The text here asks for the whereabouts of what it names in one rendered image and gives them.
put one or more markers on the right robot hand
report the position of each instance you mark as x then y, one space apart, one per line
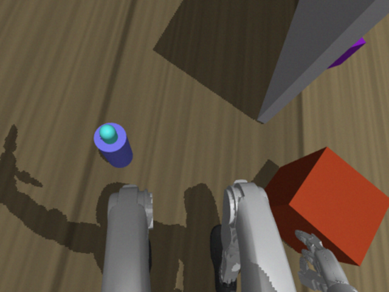
328 270

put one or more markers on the right robot foot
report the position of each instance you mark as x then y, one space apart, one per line
216 257

